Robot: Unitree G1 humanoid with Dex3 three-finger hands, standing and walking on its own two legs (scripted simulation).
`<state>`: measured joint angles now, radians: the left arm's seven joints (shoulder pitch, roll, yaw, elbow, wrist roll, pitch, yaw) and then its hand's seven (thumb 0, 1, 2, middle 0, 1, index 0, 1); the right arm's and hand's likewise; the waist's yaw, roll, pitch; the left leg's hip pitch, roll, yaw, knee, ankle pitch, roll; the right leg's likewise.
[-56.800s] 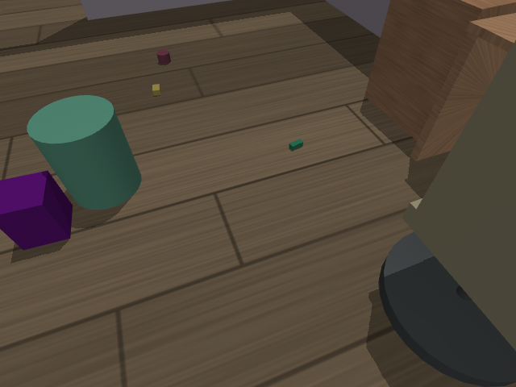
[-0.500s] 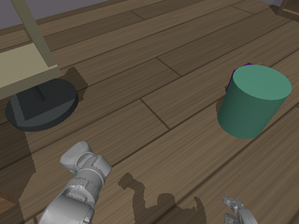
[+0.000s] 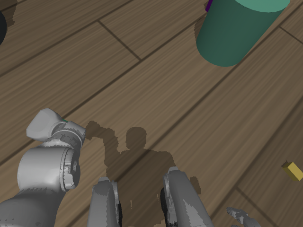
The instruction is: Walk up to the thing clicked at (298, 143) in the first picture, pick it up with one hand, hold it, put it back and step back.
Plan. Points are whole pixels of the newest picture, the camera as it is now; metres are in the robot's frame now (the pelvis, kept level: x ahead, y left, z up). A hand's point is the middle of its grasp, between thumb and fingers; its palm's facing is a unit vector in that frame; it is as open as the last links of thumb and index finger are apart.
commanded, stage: crouch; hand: left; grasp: from above
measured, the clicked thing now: (60, 132) +0.41 +0.24 -0.17
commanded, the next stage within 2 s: lower in 1.16 s
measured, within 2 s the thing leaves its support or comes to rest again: neither
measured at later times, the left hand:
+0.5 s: hand (76, 131) +0.46 +0.24 -0.31, palm faces -0.28 -0.34 -0.90, open 6.7 cm
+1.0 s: hand (82, 132) +0.48 +0.24 -0.40, palm faces -0.25 -0.35 -0.90, open 6.8 cm
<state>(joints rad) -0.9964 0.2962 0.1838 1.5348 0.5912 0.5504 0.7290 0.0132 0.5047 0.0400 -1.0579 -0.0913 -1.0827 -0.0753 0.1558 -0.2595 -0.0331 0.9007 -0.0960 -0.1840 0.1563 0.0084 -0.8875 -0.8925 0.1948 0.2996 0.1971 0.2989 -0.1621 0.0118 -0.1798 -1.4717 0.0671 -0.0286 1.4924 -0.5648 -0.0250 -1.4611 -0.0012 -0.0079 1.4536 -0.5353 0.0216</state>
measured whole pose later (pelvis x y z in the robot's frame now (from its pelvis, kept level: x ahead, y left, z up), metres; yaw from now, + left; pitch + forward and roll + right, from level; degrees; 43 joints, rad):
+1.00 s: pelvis -0.03 +0.00 -0.26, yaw -4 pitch +36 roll -5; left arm -1.30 0.69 0.31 1.73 0.84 0.38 0.58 0.00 0.40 0.23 -0.98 -0.30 -1.00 -0.28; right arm 0.17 -0.32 0.06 0.88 -0.18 -0.27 0.26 0.00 -0.92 -0.90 0.19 0.30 0.20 0.30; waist -0.32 0.05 -0.01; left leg -2.31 0.04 -0.13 2.37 -0.69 -0.03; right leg -2.28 0.02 -0.03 2.29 -0.64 0.04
